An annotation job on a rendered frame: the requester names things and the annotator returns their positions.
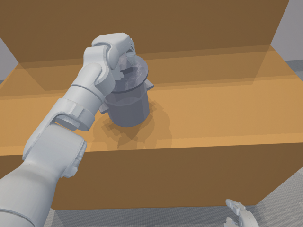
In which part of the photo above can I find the robot left forearm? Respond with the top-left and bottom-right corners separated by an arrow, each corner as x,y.
22,41 -> 119,160

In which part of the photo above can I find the pot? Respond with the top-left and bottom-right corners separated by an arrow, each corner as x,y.
99,79 -> 154,127

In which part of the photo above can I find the lid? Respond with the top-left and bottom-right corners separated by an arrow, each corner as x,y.
111,53 -> 149,94

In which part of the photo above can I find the robot left upper arm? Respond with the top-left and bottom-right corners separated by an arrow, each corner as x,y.
0,122 -> 87,227

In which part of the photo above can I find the robot left hand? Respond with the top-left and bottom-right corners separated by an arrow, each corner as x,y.
91,33 -> 136,81

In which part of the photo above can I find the knob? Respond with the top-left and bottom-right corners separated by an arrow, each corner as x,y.
118,55 -> 133,75

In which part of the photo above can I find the robot right hand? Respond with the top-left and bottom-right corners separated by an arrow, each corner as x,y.
224,199 -> 259,227

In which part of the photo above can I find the table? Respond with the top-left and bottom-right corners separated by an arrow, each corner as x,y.
0,0 -> 303,210

